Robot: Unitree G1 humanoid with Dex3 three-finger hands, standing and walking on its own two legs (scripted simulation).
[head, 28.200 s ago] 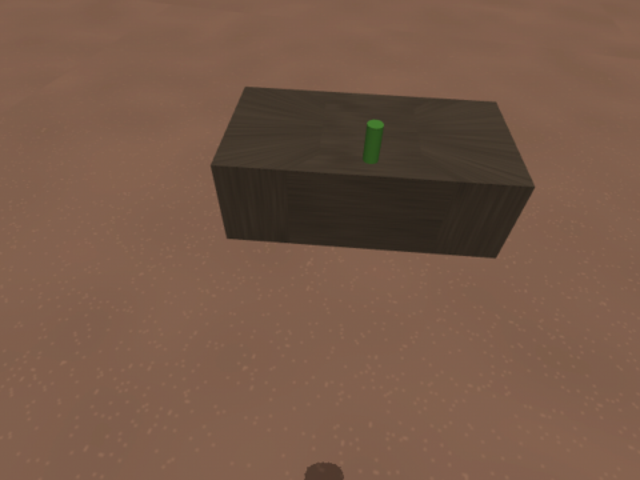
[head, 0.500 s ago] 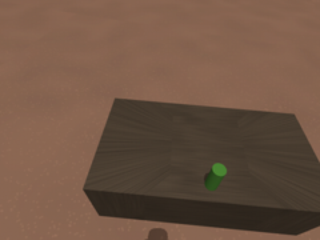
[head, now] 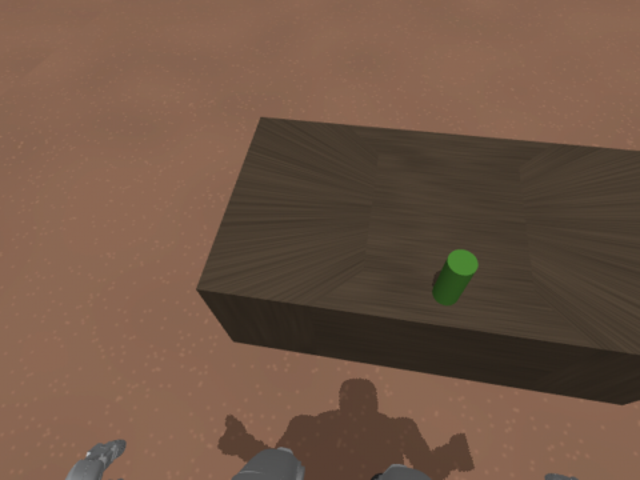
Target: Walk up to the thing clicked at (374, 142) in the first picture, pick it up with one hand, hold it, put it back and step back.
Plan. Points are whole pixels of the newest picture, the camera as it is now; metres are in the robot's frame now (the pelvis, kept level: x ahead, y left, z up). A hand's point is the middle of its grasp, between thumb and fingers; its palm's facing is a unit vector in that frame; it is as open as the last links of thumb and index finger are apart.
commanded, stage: step back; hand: right
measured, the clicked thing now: (453, 279) +0.52 -0.24 -0.30
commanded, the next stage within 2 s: none
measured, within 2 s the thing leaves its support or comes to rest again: neither
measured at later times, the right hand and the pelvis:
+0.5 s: hand out of the picture +0.00 -0.25 -0.15, palm faces +0.03 +0.93 -0.38, open 7.4 cm; pelvis -0.13 +0.01 -0.01, yaw -5 degrees
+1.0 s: hand out of the picture -0.20 -0.22 -0.14, palm faces -0.02 +0.91 -0.41, open 7.4 cm; pelvis -0.27 +0.05 +0.00, yaw -2 degrees
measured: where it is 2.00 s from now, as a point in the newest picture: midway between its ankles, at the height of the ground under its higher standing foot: outside the picture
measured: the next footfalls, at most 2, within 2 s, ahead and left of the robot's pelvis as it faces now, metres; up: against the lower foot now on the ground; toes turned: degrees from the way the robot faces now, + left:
left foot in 0.10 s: +0.00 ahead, +0.14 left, +0.00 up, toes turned -1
right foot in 0.48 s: -0.12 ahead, -0.11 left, +0.00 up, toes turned -3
